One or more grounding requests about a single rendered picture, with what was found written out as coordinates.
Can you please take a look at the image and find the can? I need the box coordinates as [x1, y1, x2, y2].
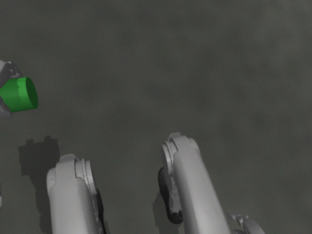
[0, 77, 38, 113]

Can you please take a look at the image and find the left robot foot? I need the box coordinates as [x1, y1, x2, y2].
[96, 188, 106, 234]

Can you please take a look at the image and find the right robot foot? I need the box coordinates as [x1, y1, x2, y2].
[158, 167, 183, 224]

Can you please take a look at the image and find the left robot hand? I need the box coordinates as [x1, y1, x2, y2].
[0, 60, 23, 119]

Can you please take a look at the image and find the right robot hand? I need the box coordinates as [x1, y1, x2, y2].
[227, 211, 265, 234]

